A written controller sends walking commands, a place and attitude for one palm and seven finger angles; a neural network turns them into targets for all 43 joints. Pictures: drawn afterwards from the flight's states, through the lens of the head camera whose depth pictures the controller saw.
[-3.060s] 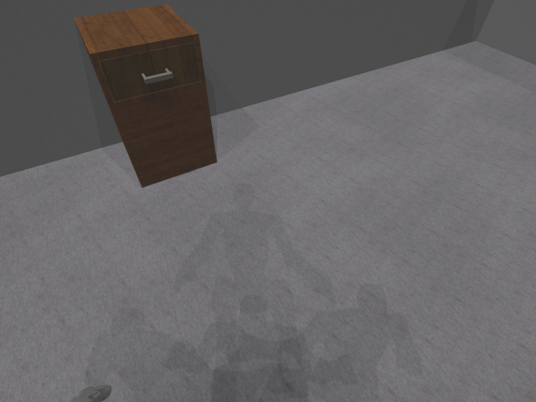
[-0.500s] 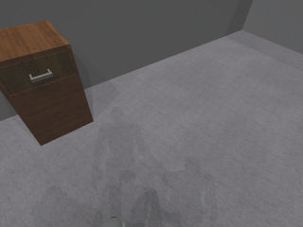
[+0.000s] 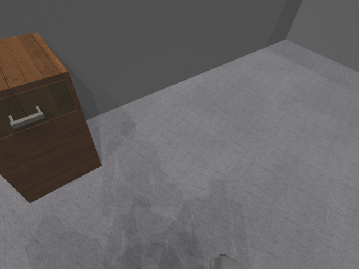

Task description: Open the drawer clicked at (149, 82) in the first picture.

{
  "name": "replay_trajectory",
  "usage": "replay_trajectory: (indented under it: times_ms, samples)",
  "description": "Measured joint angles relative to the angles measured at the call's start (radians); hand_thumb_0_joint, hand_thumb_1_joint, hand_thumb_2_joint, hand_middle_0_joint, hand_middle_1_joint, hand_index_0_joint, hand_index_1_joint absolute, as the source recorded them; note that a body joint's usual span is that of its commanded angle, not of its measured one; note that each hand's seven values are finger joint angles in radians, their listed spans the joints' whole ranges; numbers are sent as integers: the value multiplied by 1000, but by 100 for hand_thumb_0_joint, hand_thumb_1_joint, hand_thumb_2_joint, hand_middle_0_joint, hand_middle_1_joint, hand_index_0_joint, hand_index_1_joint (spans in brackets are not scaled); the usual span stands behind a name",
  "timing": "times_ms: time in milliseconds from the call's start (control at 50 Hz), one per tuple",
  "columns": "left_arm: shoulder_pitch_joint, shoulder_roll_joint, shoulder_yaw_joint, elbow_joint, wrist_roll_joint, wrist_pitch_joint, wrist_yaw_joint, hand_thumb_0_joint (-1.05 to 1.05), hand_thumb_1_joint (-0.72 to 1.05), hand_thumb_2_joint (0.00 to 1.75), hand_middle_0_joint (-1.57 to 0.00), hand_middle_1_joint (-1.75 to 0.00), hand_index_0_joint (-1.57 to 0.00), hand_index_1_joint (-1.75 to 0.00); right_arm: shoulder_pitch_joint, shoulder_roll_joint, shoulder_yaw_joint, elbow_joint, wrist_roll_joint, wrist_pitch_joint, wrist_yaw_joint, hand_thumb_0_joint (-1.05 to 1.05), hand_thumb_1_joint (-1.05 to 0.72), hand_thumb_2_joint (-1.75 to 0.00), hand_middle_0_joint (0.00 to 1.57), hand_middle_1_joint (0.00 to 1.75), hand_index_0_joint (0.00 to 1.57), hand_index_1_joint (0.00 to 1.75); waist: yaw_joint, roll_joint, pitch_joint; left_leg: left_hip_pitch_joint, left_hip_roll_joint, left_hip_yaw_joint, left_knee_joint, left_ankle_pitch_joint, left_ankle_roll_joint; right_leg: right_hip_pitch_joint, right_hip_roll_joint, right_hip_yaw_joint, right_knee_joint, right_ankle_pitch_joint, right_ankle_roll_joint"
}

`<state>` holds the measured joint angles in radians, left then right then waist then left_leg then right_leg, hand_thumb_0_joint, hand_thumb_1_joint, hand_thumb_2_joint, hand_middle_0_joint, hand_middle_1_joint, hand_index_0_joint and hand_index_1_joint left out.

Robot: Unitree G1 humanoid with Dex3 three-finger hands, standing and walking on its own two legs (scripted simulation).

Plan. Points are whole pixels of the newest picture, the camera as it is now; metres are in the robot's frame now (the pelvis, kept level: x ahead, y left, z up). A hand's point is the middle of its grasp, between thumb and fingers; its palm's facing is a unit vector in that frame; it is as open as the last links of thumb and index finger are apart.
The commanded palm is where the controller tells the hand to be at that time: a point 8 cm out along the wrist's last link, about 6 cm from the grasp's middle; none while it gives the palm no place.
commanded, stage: walk to a spot facing it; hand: left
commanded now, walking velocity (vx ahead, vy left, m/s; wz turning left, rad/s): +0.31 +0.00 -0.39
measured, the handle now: (26, 116) +0.66 +0.67 -0.18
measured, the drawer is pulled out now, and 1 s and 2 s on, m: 0.00 0.00 0.00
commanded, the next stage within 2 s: turn to face it in 0.10 s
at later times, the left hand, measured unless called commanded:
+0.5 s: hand (141, 222) +0.27 +0.12 -0.17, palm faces +0.04 -0.97 -0.22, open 7.1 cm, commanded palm none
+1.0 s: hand (110, 230) +0.25 +0.20 -0.17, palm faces +0.33 -0.91 -0.25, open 7.4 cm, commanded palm none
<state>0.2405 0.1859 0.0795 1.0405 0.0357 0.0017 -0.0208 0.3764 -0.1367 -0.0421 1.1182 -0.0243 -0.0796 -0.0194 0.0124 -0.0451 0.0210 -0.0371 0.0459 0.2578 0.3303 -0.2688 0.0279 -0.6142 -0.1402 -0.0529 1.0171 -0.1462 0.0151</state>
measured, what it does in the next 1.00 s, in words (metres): walks ahead, turning left: right foot, then left foot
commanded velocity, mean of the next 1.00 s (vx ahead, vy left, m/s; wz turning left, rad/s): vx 0.04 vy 0.00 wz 0.43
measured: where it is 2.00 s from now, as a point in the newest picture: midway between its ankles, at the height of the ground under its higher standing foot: outside the picture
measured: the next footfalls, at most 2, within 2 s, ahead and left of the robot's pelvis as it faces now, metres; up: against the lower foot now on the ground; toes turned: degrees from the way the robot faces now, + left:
right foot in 0.22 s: +0.25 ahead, -0.16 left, +0.00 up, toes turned -13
left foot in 0.68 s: +0.28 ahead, +0.08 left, +0.00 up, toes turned +17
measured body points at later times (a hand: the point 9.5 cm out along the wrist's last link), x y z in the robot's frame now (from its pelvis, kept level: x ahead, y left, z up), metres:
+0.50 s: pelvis +0.18 -0.06 -0.01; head +0.19 -0.07 +0.44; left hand +0.27 +0.17 -0.15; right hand +0.19 -0.29 -0.17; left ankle +0.22 +0.07 -0.68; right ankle +0.21 -0.15 -0.75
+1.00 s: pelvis +0.22 -0.03 -0.01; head +0.25 -0.01 +0.44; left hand +0.23 +0.25 -0.15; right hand +0.36 -0.25 -0.15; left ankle +0.25 +0.07 -0.75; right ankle +0.25 -0.20 -0.69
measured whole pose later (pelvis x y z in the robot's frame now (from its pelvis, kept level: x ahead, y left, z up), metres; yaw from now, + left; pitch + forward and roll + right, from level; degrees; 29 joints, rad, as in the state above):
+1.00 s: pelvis +0.22 -0.03 -0.01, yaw +17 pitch +1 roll -2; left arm 0.15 0.24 0.09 0.93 0.02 0.05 0.02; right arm 0.19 -0.19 -0.05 0.94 -0.03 0.02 0.00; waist -0.02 0.00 0.07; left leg -0.33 -0.02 0.00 0.48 -0.16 0.05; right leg -0.44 -0.08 -0.01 0.95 -0.43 0.09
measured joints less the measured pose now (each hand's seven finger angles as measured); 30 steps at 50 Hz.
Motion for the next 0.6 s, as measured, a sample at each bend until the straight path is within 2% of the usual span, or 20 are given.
replay_trajectory:
  times_ms: [80, 160, 200, 220, 240, 280, 300, 340, 380, 460, 520, 600]
  samples:
    - [-51, -6, -3, -13, -3, 7, -4, 0, 91, 90, -19, -30, -20, -30, 46, 15, 3, 18, -6, 4, 3, 0, -92, -90, 20, 30, 20, 30, -29, 14, 16, 74, 5, 32, -24, -44, -29, 28, 6, -36, -198, 12, -11]
    - [-91, -13, -7, -28, -3, 1, -5, 0, 91, 90, -19, -30, -20, -30, 79, 23, 4, 31, -11, 13, 4, 0, -92, -90, 20, 30, 20, 30, -60, 41, 39, 126, 35, 67, 20, -126, -73, 93, 47, -73, -336, -36, -45]
    - [-100, -10, -10, -42, 0, -20, -7, 0, 91, 90, -19, -30, -20, -30, 99, 28, 4, 41, -9, 21, 6, 0, -91, -90, 20, 30, 20, 30, -63, 53, 47, 116, 71, 72, 134, -198, -91, 162, 79, -94, -409, -33, -68]
    - [-103, -6, -8, -46, 3, -37, -5, 0, 91, 90, -20, -30, -20, -30, 103, 33, 5, 47, -3, 28, 9, 0, -91, -90, 20, 30, 20, 30, -57, 49, 48, 72, 96, 64, 266, -227, -85, 175, 86, -93, -409, -12, -86]
    - [-108, -8, -7, -47, -2, -53, 1, 0, 91, 90, -20, -30, -20, -30, 90, 32, 7, 52, 3, 39, 11, 0, -91, -90, 20, 30, 20, 30, -52, 53, 58, 1, 107, 7, 442, -248, -77, 167, 94, -93, -366, -31, -95]
    - [-111, -18, -14, -41, -13, -64, 12, 0, 91, 90, -20, -30, -20, -30, 52, 24, 5, 45, 12, 54, 8, 0, -91, -90, 20, 30, 20, 30, -55, 64, 77, -142, 86, -117, 744, -243, -56, 199, 105, -100, -347, -75, -101]
    - [-108, -24, -20, -36, -15, -65, 17, 0, 91, 90, -20, -30, -20, -30, 33, 19, 3, 38, 13, 57, 5, 0, -91, -90, 20, 30, 20, 30, -57, 67, 78, -205, 76, -152, 838, -218, -52, 225, 108, -104, -365, -83, -99]
    - [-96, -37, -26, -25, -20, -64, 28, 0, 91, 90, -20, -30, -20, -30, -5, 10, -1, 17, 12, 64, 1, 0, -91, -90, 20, 30, 20, 30, -61, 73, 67, -314, 69, -189, 913, -155, -47, 277, 112, -117, -424, -74, -84]
    - [-89, -36, -21, -22, -22, -65, 44, -1, 94, 90, -20, -30, -20, -30, -37, 2, -4, -8, 9, 70, -2, 0, -91, -90, 20, 30, 20, 29, -65, 80, 51, -395, 71, -206, 885, -105, -51, 322, 114, -138, -483, -63, -86]
    - [-82, -27, -27, -23, -16, -47, 49, -2, 95, 90, -20, -30, -20, -30, -86, -10, -9, -50, 4, 89, 4, 0, -91, -90, 19, 30, 20, 29, -63, 81, 21, -477, 76, -192, 760, -58, -69, 380, 105, -183, -544, -66, -80]
    - [-77, -24, -27, -31, -13, -34, 49, -1, 95, 90, -20, -30, -20, -30, -115, -21, -13, -68, 0, 107, 10, 0, -92, -90, 19, 30, 20, 29, -51, 71, 14, -477, 75, -167, 664, -54, -79, 406, 92, -215, -550, -85, -69]
    - [-66, -15, -23, -45, -7, -19, 46, -1, 94, 90, -20, -30, -20, -30, -142, -38, -15, -92, 1, 117, 25, 0, -93, -90, 19, 30, 20, 29, -28, 45, 22, -420, 67, -135, 510, -80, -78, 419, 62, -256, -506, -133, -47]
